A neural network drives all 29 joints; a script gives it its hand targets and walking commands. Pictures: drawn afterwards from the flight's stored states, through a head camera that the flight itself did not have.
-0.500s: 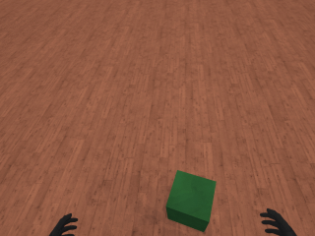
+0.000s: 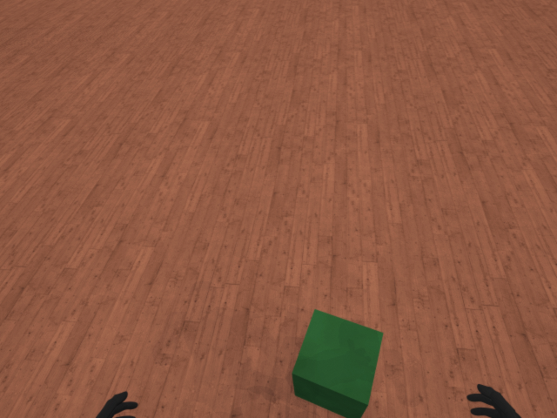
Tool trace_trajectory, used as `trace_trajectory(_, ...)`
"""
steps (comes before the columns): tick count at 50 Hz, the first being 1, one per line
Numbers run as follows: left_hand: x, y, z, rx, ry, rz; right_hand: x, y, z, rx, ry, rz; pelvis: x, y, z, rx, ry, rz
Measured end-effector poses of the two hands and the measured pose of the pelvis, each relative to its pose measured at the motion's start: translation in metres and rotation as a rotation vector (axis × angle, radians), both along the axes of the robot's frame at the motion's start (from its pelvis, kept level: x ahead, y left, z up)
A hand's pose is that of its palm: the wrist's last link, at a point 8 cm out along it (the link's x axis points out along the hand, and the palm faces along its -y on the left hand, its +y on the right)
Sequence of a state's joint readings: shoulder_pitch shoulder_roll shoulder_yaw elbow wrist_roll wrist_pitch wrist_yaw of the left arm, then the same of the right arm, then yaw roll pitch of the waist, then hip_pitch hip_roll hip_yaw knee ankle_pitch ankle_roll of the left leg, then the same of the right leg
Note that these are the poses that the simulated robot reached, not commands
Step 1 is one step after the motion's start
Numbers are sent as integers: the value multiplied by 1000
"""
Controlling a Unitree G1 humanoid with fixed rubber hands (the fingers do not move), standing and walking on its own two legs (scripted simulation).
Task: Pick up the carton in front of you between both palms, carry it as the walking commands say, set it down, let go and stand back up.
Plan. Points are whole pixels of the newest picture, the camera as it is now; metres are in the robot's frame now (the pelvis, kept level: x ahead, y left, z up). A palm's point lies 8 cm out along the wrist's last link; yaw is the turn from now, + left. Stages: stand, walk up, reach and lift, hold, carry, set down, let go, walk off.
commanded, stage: stand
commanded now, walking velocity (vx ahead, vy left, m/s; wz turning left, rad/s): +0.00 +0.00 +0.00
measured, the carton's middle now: (336, 366) +0.38 -0.10 -0.65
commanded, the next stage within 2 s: none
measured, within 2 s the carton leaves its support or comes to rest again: neither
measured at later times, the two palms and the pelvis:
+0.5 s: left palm out of the picture +0.08 +0.31 -0.09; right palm out of the picture +0.07 -0.30 -0.10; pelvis -0.02 +0.00 +0.01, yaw +0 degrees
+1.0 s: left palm out of the picture +0.07 +0.32 -0.09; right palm out of the picture +0.06 -0.30 -0.11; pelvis -0.02 +0.00 +0.01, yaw -1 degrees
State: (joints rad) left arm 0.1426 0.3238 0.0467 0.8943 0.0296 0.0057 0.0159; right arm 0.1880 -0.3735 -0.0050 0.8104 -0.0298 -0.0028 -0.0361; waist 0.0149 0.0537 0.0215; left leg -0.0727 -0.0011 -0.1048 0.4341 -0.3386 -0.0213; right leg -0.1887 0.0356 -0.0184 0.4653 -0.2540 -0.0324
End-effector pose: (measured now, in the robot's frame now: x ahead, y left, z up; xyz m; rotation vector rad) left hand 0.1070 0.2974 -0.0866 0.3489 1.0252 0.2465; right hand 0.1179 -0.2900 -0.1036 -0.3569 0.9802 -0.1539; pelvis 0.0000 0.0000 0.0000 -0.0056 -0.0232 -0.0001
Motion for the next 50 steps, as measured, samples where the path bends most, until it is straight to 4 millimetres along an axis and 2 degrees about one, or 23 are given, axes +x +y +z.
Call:
trace_trajectory(24, -29, 14, -1, 5, 62, 10, -43, -8, -1, -19, 83, -29, -18, 4, 5, 6, -17, -6)
trace_trajectory(50, -34, 19, -2, 11, 93, 2, -59, -15, -2, -27, 127, -53, -24, 4, 7, 8, -21, -15)
